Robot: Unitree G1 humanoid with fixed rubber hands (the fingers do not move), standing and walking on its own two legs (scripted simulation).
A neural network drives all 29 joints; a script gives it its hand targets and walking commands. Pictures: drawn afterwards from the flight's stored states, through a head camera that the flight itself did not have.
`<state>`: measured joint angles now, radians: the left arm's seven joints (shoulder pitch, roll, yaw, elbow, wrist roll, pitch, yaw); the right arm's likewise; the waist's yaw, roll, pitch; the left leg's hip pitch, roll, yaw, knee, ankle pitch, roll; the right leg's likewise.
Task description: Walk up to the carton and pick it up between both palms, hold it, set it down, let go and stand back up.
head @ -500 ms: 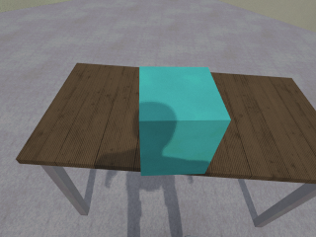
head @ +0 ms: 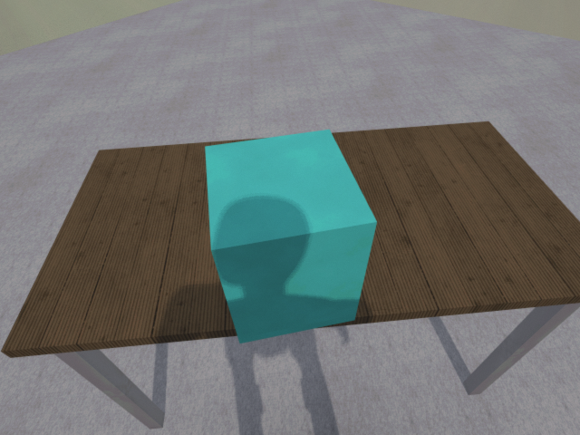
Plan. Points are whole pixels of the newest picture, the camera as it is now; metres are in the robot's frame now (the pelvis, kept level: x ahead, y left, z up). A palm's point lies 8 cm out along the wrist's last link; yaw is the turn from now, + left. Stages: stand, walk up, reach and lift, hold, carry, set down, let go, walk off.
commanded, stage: walk up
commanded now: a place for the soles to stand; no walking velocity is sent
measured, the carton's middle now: (284, 238) +0.43 +0.03 +0.04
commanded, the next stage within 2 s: reach and lift in 1.92 s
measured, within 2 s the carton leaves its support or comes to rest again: neither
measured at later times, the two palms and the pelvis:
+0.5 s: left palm out of the picture +0.14 +0.24 -0.10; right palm out of the picture +0.08 -0.28 -0.12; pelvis +0.02 -0.01 -0.01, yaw -3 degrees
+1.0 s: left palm (162, 427) +0.19 +0.21 -0.11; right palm out of the picture +0.04 -0.28 -0.10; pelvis +0.02 -0.01 +0.00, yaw -6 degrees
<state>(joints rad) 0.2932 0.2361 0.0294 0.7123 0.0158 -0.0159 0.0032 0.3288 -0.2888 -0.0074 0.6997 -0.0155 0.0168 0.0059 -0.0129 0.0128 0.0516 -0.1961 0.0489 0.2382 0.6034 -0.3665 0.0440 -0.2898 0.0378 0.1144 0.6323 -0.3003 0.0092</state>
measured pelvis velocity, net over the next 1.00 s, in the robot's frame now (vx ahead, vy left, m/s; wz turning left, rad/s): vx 0.02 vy -0.01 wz -0.11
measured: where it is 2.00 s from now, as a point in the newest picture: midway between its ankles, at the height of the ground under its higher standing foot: outside the picture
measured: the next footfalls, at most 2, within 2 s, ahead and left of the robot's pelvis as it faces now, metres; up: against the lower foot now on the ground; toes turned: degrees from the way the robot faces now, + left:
none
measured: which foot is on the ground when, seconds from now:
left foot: down 0.00-1.00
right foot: down 0.00-1.00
